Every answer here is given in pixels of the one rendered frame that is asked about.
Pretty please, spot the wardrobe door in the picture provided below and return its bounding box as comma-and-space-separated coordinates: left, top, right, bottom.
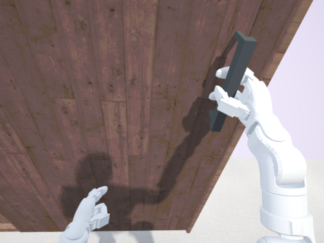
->
0, 214, 10, 224
0, 0, 301, 232

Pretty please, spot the robot right hand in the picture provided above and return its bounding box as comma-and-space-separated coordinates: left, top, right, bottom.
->
209, 66, 273, 127

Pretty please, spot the handle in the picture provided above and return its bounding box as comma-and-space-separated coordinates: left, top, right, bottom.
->
209, 31, 257, 132

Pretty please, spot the robot left hand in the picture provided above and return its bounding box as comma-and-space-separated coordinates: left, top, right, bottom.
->
73, 186, 110, 231

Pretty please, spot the right robot forearm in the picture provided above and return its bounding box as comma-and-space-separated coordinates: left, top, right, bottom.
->
246, 113, 316, 243

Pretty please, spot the left robot forearm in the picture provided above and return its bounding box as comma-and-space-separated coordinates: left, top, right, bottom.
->
59, 220, 90, 243

